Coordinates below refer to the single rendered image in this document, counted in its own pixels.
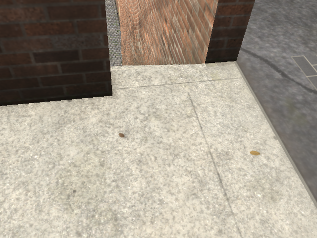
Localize stairs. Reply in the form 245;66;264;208
110;63;191;71

